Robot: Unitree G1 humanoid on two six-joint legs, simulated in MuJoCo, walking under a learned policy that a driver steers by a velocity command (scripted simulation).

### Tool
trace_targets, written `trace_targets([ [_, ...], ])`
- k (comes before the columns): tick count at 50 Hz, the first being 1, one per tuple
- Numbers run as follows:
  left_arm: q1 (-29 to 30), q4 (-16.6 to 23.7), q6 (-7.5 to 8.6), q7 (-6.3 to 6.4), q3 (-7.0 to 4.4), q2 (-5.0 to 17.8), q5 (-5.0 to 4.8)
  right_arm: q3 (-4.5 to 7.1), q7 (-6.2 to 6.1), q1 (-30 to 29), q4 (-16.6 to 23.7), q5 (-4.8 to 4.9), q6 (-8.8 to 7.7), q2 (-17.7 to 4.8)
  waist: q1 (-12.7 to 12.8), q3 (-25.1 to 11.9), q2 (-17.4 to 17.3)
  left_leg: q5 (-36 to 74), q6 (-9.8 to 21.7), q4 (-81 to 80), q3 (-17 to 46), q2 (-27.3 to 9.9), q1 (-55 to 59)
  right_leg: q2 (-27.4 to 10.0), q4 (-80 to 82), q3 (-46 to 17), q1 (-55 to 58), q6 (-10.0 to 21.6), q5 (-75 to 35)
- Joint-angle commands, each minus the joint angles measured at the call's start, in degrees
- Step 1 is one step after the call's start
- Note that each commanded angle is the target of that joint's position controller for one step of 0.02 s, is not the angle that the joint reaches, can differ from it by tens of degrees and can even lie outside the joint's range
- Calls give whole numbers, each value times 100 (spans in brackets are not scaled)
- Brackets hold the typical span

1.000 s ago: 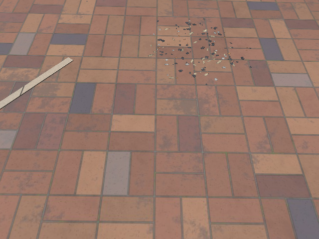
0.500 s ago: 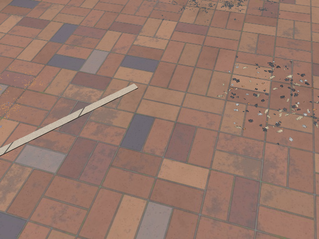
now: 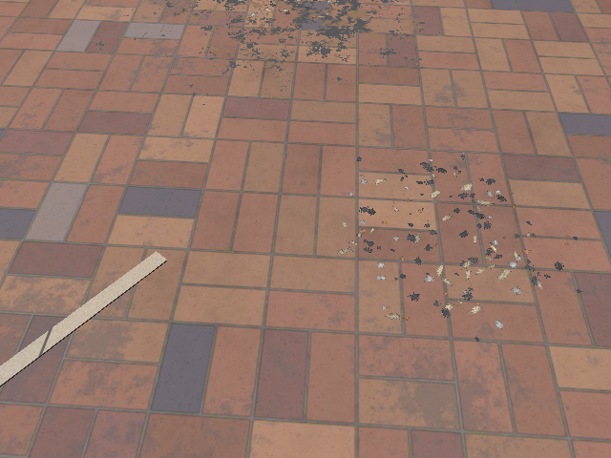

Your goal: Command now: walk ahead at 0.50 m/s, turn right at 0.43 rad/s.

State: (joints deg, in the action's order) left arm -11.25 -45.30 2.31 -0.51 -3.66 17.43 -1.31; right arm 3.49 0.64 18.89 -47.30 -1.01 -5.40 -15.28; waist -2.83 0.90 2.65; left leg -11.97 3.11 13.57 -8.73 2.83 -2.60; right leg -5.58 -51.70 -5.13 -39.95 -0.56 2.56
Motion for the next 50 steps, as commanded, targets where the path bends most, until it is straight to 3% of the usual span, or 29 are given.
trace_targets([
  [1, 348, 424, 65, -101, 22, 103, 25, 190, -79, -410, 357, 35, -88, -852, 49, 274, -491, 1797, 635, -745, 303, -1558, -302, -53, 816, 211, 194, 44, -799],
  [4, 926, 725, 90, -198, 81, -11, 81, 205, -119, -88, 137, 98, 42, -929, -126, 510, -374, 2723, 596, -440, 77, -1665, 84, 93, 1515, 472, 211, 169, -693],
  [6, 980, 863, 118, -271, 60, 32, 110, 218, -150, 22, 29, 154, 165, -1019, -55, 367, -523, 3764, 523, 33, 41, -1758, 434, 296, 1760, 643, 441, 288, -318],
  [8, 538, 821, 142, -313, -45, 274, 144, 253, -205, -91, 22, 218, 247, -1173, 259, -42, -778, 5024, 376, 809, 58, -1749, 691, 614, 1899, 812, 1117, 468, 115],
  [9, -81, 651, 156, -298, -155, 474, 152, 251, -228, -216, 39, 227, 288, -1190, 620, -397, -739, 5136, 222, 1591, -20, -1589, 644, 792, 2240, 861, 1894, 597, -132],
  [10, -598, 521, 152, -213, -277, 776, 165, 214, -236, -145, 47, 198, 278, -1115, 896, -756, -502, 4469, -42, 2625, -160, -1303, 107, 702, 2614, 646, 3027, 767, -1468],
  [11, -1092, 453, 85, -71, -353, 1308, 286, 54, -200, 129, 230, -69, 194, -690, 820, -1616, 632, 1018, -357, 4580, -182, -789, -1550, -622, 1828, -818, 5084, 1324, -4625],
  [12, -862, 542, 74, -47, -215, 1153, 299, -137, -56, 908, 68, 8, 126, -308, 427, -2873, 1126, -2975, -624, 6274, 790, -86, -2742, -2026, 2025, -2900, 6356, 2615, -5549],
  [13, -822, 596, 14, -84, -141, 773, 236, 40, 3, 564, -103, 214, 124, -921, 770, -2955, 167, -2814, -575, 6347, 1588, -402, -2650, -1686, 2268, -2319, 5786, 2412, -4810],
  [14, -366, 589, 9, -96, -99, 663, 167, 41, -4, -77, 127, 347, 159, -908, 683, -1938, 184, -2580, -532, 6110, 1373, -610, -3095, -1356, 2468, -1566, 5058, 2094, -3960],
  [15, 0, 563, 20, -104, -37, 463, 123, 28, -83, -334, 122, 272, 221, -776, 515, -1181, -188, -2264, -551, 5593, 1240, -786, -3180, -1037, 2755, -1159, 4134, 1803, -3218],
  [16, 267, 556, 25, -91, 12, 299, 133, 64, -170, -356, 73, 182, 329, -784, 332, -868, -168, -1948, -589, 5155, 1243, -921, -2828, -864, 3005, -886, 3352, 1646, -2663],
  [17, 453, 542, 18, -100, -10, 363, 208, 63, -212, -153, -6, 152, 448, -714, 134, -727, 36, -1628, -652, 4923, 1163, -892, -2231, -709, 3270, -641, 2614, 1581, -2372],
  [20, 742, 463, 47, -77, -41, 399, 313, 28, -317, 113, -133, 93, 585, -482, -41, -783, 263, -1199, -758, 3978, 1057, -819, -1566, -568, 3519, -293, 1998, 1597, -1981],
  [23, 706, 288, 5, 7, -30, 381, 295, 22, -343, -227, -120, 86, 623, -502, 120, -862, 345, -485, -698, 3131, 1077, -828, -1310, -526, 3661, -268, 2054, 1452, -665],
  [25, 710, 184, -54, 42, -3, 350, 281, 38, -326, -421, -115, 89, 634, -543, 176, -703, 362, -281, -642, 2693, 1047, -780, -1154, -488, 3745, -363, 1980, 1333, 574],
  [28, 679, 14, -105, 47, 104, 106, 211, 21, -277, -452, -176, -38, 577, -481, 47, -371, 163, 430, -448, 1382, 970, -694, -535, -152, 3534, -326, 1734, 823, 2076],
  [29, 473, -79, -100, 43, 143, 4, 247, 33, -280, -490, -124, -80, 546, -659, 142, -241, -108, 778, -314, 1031, 1377, -1048, -464, 66, 3272, -238, 1685, 545, 2265],
  [30, 108, -130, -87, 34, 106, 40, 264, 121, -305, -721, -103, -10, 538, -1106, 553, -76, -832, 487, -99, 1052, 1536, -1244, -811, 473, 3071, 109, 1735, 335, 2120],
  [31, 239, -163, -114, 63, 121, 12, 275, 97, -267, -805, -196, 18, 521, -843, 481, -82, -1109, -683, -37, 803, 1520, -1109, -1530, 604, 2894, 373, 2425, 201, 1624],
  [32, 400, -173, -147, 91, 91, 129, 249, 32, -236, -864, -212, -6, 481, -602, 411, 10, -1017, -1035, -143, 660, 1455, -983, -1816, 565, 2761, 366, 2743, 192, 1307],
  [33, 425, -217, -181, 124, 77, 139, 222, 5, -222, -921, -250, -27, 440, -537, 412, -3, -956, -827, -260, 663, 1371, -913, -1830, 509, 2712, 337, 2860, 242, 1103],
  [36, 356, -386, -224, 150, 56, 180, 224, -13, -213, -788, -399, 40, 329, -528, 328, -163, -709, 204, -342, 939, 1217, -800, -1322, 428, 2712, 253, 2848, 311, 531],
  [39, 401, -538, -200, 146, 51, 144, 175, -22, -238, -697, -542, 70, 341, -533, 252, -304, -498, 811, -283, 1107, 1146, -749, -1007, 409, 2664, 269, 2911, 284, 58],
  [50, 362, -1116, -287, 235, 26, 219, 136, -51, -236, -845, -887, 84, 441, -468, 262, -243, -274, 1253, -214, 1085, 1027, -620, -788, 374, 2659, 301, 3150, 204, -372],
])
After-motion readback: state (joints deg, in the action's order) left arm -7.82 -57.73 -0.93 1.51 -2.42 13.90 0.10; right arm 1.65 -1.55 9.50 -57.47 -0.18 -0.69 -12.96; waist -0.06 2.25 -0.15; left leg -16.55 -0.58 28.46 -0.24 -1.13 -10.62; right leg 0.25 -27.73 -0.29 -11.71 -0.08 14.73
